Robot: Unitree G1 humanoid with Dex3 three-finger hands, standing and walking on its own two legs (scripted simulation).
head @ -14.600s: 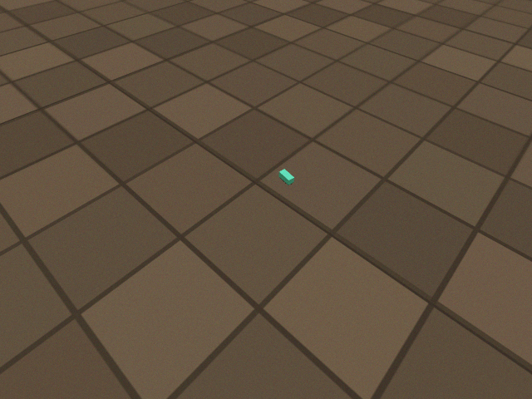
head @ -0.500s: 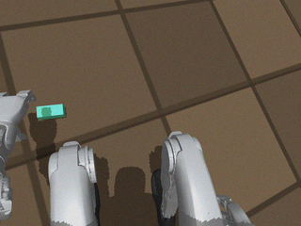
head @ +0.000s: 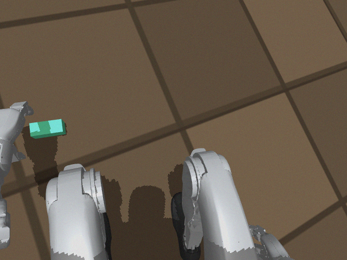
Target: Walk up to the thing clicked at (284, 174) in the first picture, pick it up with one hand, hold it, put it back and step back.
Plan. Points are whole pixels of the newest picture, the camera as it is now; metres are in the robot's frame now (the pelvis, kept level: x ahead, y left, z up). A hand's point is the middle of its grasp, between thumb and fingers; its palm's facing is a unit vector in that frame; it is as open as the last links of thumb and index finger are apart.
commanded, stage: rise first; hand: left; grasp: from above
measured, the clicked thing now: (48, 128) +0.45 +0.28 -0.30
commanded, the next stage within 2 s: approach in 1.56 s
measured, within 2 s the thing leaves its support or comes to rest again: neither
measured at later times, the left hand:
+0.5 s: hand (14, 138) +0.40 +0.32 -0.20, palm faces -0.46 -0.09 -0.89, open 11.9 cm
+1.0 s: hand (11, 135) +0.41 +0.32 -0.18, palm faces -0.46 -0.09 -0.88, open 12.1 cm
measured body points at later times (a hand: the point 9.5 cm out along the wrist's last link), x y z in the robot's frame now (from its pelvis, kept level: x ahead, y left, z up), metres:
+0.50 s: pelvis +0.00 +0.00 -0.01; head +0.23 +0.08 +0.37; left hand +0.42 +0.32 -0.14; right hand +0.08 -0.27 -0.12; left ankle +0.08 +0.13 -0.29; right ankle +0.09 -0.12 -0.29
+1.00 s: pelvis +0.00 +0.00 +0.00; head +0.23 +0.07 +0.38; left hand +0.43 +0.32 -0.13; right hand +0.08 -0.27 -0.12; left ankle +0.08 +0.13 -0.29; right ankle +0.09 -0.12 -0.29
